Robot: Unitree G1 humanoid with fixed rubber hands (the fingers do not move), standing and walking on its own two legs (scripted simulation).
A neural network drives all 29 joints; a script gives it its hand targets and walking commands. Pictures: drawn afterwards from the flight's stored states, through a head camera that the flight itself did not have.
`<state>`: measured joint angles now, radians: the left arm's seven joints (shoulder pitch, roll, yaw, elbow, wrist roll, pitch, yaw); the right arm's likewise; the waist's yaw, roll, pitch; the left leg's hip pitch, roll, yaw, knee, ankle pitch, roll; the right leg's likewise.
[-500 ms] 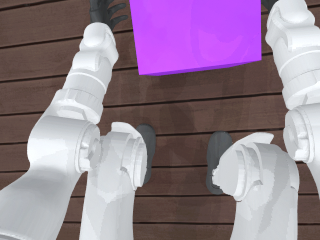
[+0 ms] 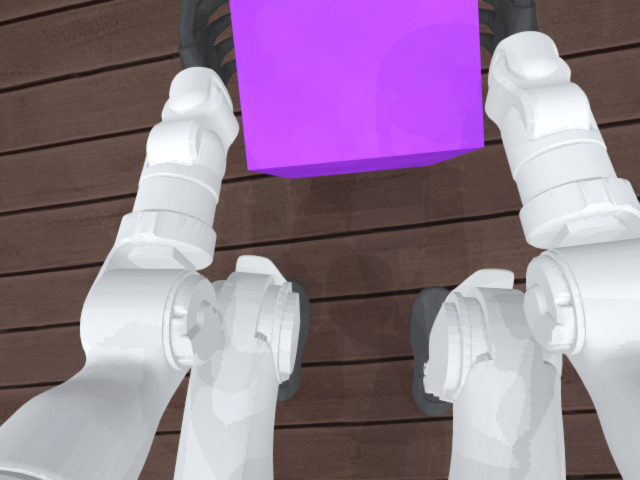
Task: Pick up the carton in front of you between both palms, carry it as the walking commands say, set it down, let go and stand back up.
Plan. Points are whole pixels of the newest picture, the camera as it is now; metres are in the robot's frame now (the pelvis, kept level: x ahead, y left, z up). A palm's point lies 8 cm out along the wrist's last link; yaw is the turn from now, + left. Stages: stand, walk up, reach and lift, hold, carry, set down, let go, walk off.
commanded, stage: reach and lift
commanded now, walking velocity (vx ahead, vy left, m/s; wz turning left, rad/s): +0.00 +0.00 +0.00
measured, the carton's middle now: (353, 82) +0.53 +0.01 -0.20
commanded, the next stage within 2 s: none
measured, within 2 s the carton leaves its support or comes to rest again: neither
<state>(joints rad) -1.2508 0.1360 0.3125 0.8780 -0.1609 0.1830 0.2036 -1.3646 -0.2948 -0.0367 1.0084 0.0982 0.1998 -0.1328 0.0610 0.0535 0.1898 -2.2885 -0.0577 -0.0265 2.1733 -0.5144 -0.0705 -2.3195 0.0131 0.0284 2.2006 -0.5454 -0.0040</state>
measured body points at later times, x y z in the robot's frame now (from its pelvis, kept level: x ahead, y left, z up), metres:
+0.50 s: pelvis +0.00 +0.01 +0.13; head +0.25 -0.02 +0.50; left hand +0.49 +0.15 +0.06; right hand +0.51 -0.16 +0.06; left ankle +0.12 +0.13 -0.33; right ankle +0.11 -0.12 -0.33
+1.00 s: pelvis +0.05 +0.01 +0.26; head +0.20 -0.01 +0.68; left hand +0.46 +0.14 +0.22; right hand +0.46 -0.16 +0.22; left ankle +0.12 +0.13 -0.33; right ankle +0.11 -0.12 -0.33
